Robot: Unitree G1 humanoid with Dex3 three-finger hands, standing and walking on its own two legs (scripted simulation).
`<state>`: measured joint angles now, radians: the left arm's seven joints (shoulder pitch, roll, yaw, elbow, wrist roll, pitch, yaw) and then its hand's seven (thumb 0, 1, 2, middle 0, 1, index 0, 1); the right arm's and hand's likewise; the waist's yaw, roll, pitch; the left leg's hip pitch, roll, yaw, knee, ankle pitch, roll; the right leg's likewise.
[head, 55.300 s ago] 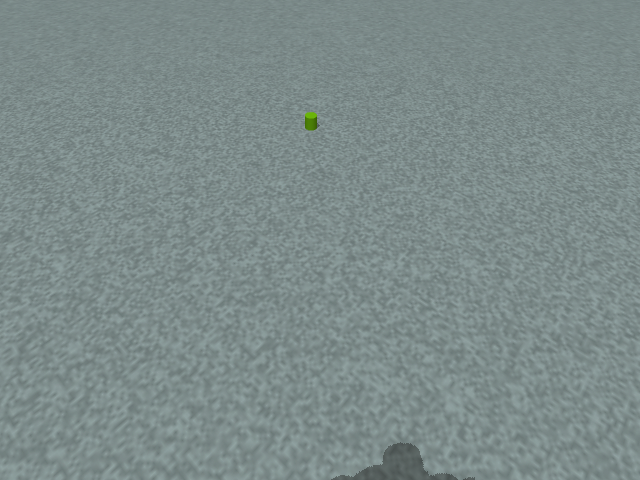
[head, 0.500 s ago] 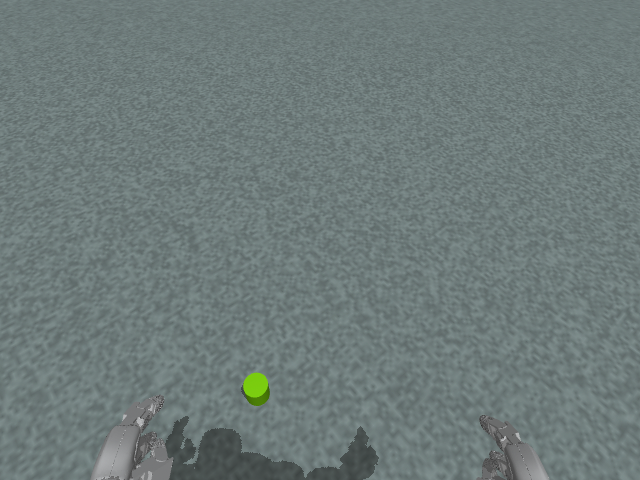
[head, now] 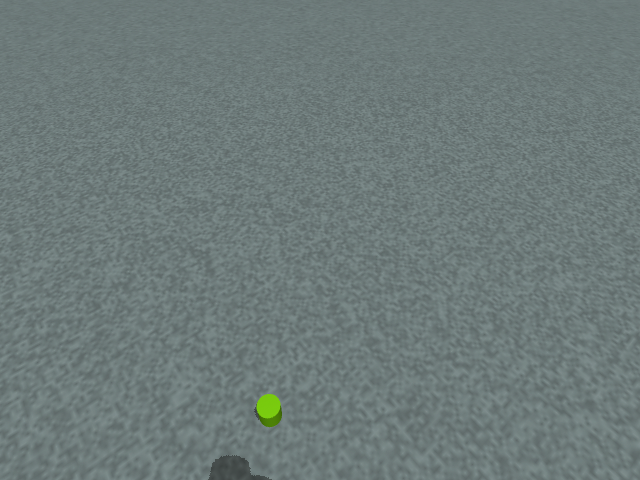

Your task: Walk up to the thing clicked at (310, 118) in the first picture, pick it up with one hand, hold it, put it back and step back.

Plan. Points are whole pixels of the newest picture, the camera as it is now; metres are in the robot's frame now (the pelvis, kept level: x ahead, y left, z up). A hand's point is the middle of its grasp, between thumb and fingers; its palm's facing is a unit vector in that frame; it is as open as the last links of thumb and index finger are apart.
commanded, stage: stand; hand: left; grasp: from above
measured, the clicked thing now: (269, 410) +0.46 +0.16 -0.73
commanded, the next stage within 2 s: step back in 1.92 s
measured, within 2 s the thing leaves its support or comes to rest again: neither
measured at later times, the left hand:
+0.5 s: hand out of the picture +0.04 +0.23 -0.15, palm faces +0.04 -0.94 -0.33, open 7.4 cm
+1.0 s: hand out of the picture +0.07 +0.22 -0.15, palm faces +0.03 -0.94 -0.33, open 7.4 cm
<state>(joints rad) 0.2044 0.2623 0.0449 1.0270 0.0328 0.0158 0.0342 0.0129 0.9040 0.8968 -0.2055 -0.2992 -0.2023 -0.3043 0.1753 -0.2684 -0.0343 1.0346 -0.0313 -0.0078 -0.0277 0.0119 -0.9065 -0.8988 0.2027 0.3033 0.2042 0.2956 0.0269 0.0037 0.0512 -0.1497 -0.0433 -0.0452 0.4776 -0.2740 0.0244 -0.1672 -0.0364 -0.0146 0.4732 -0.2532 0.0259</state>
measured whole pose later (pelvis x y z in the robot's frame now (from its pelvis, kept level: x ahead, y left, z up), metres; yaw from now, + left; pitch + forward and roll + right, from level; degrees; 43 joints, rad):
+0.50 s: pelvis -0.01 -0.01 +0.01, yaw +0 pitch -4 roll +0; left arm 0.14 0.29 0.04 1.15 0.03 0.00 0.02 0.01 0.90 0.90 -0.21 -0.30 -0.20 -0.30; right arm 0.16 -0.30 -0.02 1.13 -0.02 0.00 -0.02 0.01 -0.91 -0.90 0.20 0.30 0.20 0.30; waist 0.02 0.01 0.06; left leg -0.08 -0.02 -0.06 0.35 -0.20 0.01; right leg -0.10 -0.02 -0.03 0.34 -0.18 0.01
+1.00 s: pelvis +0.01 -0.02 +0.01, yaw +0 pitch -3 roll +0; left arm 0.10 0.30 0.04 1.16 0.02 -0.01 0.01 0.01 0.90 0.90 -0.21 -0.30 -0.20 -0.30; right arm 0.13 -0.32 -0.01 1.13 -0.02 -0.01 -0.02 0.01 -0.91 -0.90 0.20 0.30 0.20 0.30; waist 0.01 0.01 0.05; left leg -0.07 -0.01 -0.06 0.32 -0.20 -0.01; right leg -0.09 -0.01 -0.03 0.32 -0.18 0.00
